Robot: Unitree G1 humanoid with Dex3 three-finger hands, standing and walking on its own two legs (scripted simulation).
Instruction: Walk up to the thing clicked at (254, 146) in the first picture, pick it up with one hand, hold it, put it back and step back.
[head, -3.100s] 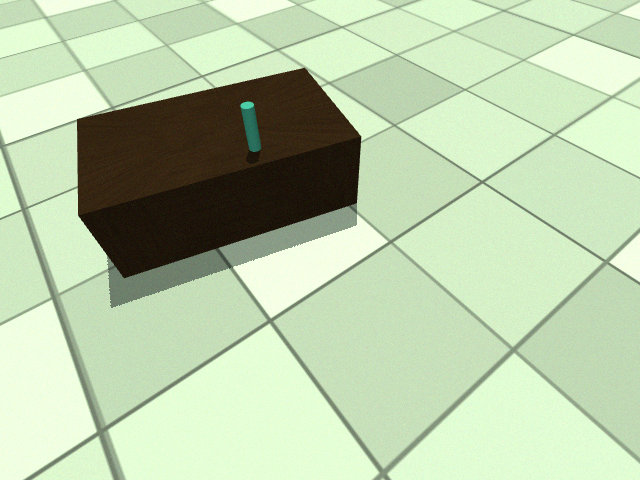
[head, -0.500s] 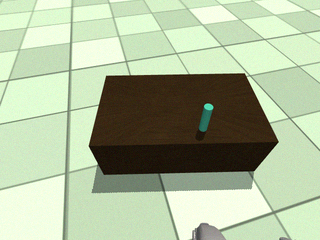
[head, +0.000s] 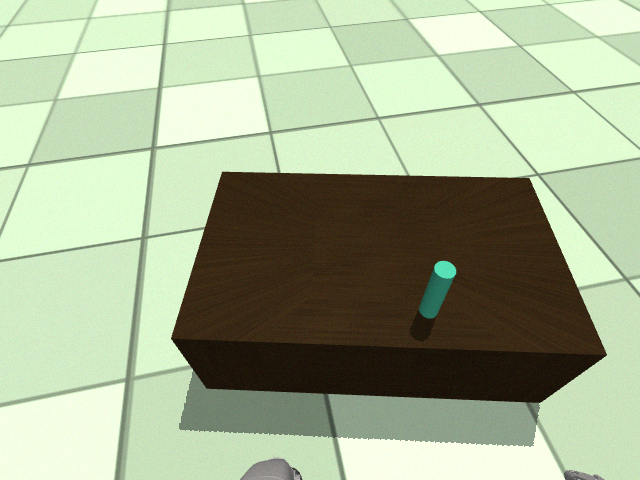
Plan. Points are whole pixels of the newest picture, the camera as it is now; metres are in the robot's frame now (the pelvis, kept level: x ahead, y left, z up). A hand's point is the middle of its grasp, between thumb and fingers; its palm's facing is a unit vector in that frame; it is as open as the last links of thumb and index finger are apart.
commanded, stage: walk up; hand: right
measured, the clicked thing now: (436, 291) +0.55 -0.21 -0.31
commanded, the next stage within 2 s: stand in 1.68 s
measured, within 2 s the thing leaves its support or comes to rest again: neither
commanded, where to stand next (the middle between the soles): +0.13 +0.01 m, yaw -2 degrees
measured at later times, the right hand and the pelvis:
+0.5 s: hand out of the picture +0.14 -0.26 -0.16, palm faces +0.02 +0.95 -0.32, open 7.4 cm; pelvis +0.06 +0.00 +0.00, yaw -3 degrees
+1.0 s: hand (545, 470) +0.17 -0.26 -0.13, palm faces +0.02 +0.94 -0.35, open 7.4 cm; pelvis +0.08 +0.00 +0.02, yaw -2 degrees
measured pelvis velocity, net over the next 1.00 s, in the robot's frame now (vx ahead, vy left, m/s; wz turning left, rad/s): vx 0.08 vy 0.00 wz -0.04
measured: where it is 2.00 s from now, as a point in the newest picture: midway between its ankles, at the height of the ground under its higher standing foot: outside the picture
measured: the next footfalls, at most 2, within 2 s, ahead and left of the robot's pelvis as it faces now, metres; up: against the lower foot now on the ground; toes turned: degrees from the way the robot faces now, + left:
right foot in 0.34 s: +0.14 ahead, -0.14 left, +0.00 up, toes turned -4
